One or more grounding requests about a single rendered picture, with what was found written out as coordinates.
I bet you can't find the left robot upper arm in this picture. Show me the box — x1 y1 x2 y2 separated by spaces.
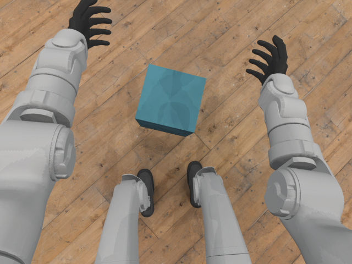
0 120 76 264

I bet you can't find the left robot forearm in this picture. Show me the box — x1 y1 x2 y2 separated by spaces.
0 29 88 128

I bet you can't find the right robot hand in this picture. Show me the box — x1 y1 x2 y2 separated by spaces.
246 35 288 85

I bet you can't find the left robot hand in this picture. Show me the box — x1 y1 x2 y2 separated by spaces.
68 0 112 50

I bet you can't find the robot left foot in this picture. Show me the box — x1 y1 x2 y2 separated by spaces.
137 169 154 217

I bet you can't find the carton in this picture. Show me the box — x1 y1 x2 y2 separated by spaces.
135 64 206 137

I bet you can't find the right robot forearm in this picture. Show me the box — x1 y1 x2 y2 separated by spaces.
257 73 344 209

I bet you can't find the right robot upper arm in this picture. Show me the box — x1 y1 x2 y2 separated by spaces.
264 167 352 264

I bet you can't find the robot left shin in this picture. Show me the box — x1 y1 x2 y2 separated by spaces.
113 174 150 211

